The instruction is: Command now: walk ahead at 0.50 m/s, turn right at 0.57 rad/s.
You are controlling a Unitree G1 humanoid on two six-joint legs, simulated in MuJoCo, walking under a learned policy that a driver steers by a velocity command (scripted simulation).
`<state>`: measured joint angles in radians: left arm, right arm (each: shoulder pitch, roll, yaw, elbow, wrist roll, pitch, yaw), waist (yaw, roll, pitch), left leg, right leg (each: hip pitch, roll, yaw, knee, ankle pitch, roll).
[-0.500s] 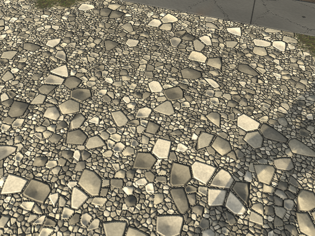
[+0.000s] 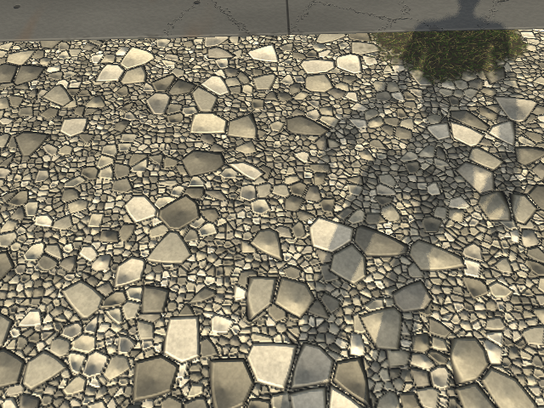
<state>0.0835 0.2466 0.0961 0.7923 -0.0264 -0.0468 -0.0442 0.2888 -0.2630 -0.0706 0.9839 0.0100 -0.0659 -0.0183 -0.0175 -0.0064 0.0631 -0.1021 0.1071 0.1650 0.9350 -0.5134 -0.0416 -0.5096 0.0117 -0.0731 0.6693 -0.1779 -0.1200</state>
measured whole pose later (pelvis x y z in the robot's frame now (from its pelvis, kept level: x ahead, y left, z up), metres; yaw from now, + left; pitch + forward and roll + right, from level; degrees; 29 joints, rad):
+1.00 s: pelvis +0.48 -0.08 +0.01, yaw -35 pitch +3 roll +2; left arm 0.11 0.30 0.08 0.58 0.01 -0.01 -0.03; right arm 0.15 -0.31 -0.07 0.81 0.00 -0.04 -0.01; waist -0.03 0.00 0.08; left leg -0.35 0.03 0.05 1.09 -0.57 -0.04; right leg -0.50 0.04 0.01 0.58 -0.14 -0.12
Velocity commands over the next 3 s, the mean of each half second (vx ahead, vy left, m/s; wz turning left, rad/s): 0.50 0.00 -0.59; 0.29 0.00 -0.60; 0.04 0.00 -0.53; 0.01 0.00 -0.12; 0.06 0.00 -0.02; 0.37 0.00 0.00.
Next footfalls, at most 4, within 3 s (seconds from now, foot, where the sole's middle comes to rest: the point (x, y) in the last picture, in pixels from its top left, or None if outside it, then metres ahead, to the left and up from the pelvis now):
0.46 left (253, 394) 0.47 0.08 -0.75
0.94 right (382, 355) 0.55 -0.23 -0.75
1.36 left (304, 308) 0.68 -0.05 -0.75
1.68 right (372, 396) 0.46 -0.20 -0.75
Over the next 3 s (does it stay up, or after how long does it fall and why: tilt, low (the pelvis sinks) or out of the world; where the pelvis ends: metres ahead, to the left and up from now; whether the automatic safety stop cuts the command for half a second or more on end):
stays up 0.69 -0.28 0.01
